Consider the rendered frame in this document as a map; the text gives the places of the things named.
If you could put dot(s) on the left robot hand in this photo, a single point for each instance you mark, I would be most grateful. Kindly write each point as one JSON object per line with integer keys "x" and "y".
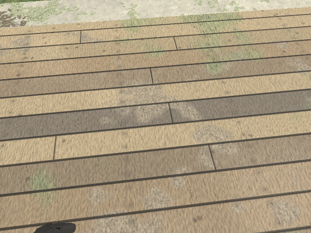
{"x": 63, "y": 227}

